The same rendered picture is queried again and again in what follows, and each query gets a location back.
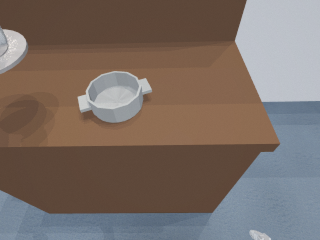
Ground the right robot hand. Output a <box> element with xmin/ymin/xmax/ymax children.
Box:
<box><xmin>249</xmin><ymin>230</ymin><xmax>271</xmax><ymax>240</ymax></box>

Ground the lid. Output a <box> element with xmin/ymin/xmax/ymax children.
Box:
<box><xmin>0</xmin><ymin>29</ymin><xmax>29</xmax><ymax>74</ymax></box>

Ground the pot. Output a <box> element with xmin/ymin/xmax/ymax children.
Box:
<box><xmin>77</xmin><ymin>71</ymin><xmax>152</xmax><ymax>123</ymax></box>

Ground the table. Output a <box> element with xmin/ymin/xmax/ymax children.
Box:
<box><xmin>0</xmin><ymin>0</ymin><xmax>280</xmax><ymax>214</ymax></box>

